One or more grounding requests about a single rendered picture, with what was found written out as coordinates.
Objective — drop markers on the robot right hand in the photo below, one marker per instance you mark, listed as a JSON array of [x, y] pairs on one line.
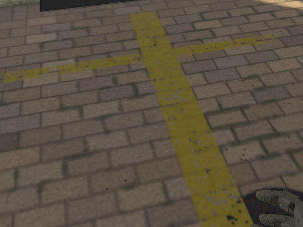
[[285, 200]]

